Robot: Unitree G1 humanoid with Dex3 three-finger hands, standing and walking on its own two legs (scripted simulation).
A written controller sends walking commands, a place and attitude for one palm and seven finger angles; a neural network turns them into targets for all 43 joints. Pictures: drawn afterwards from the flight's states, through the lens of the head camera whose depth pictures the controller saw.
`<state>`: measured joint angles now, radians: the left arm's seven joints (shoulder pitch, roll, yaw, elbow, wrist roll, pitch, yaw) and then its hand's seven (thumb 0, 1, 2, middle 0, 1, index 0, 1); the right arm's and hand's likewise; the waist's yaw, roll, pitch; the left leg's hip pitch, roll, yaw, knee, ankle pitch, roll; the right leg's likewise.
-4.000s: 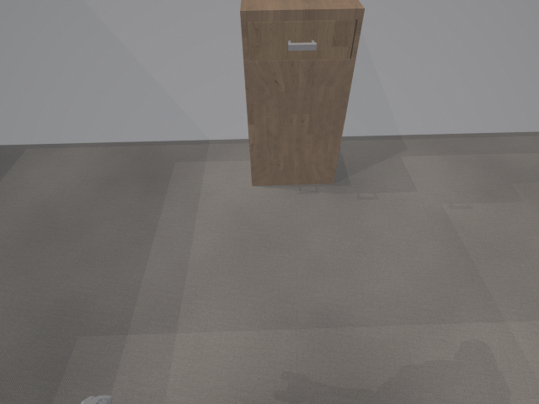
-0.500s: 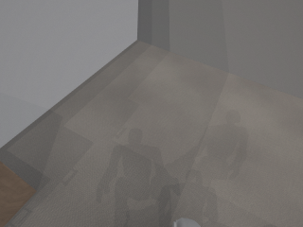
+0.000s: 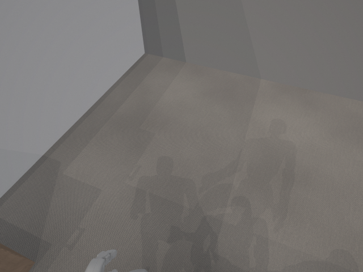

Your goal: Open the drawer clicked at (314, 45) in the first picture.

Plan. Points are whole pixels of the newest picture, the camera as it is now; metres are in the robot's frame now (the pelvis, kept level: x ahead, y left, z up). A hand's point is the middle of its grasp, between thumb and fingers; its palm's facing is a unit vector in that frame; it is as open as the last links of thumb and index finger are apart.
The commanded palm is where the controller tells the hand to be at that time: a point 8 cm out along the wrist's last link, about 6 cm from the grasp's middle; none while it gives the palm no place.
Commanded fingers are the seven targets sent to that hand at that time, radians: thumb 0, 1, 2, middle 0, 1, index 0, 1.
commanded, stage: turn to face it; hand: left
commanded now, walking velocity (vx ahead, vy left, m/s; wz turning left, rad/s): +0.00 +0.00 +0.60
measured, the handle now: out of the picture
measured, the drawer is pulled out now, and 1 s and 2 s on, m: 0.00 0.00 0.00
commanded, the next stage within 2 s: take the last steps up to it in 1.72 s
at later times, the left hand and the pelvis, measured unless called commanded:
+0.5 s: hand out of the picture +0.01 +0.26 -0.16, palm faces +0.31 -0.91 -0.27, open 7.4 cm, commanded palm none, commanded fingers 0.00 0.90 0.90 -0.20 -0.30 -0.20 -0.30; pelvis -0.01 +0.02 +0.01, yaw +16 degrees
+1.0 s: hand out of the picture -0.11 +0.16 -0.15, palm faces +0.59 -0.76 -0.26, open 7.4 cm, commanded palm none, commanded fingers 0.00 0.90 0.90 -0.20 -0.30 -0.20 -0.30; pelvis -0.03 -0.03 +0.01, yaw +36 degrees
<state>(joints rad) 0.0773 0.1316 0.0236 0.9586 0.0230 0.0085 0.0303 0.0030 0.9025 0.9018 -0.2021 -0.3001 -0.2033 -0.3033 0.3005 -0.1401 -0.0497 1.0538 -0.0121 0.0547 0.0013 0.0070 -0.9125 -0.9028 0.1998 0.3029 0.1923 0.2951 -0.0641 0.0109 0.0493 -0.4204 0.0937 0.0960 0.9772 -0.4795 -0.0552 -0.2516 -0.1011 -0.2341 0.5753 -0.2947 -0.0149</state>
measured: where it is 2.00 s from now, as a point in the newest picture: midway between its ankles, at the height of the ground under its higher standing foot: outside the picture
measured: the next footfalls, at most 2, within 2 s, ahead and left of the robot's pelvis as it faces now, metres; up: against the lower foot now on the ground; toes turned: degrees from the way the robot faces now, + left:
left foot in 0.12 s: +0.06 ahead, +0.12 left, +0.00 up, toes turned +14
right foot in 0.66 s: +0.07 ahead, -0.13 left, +0.00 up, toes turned +20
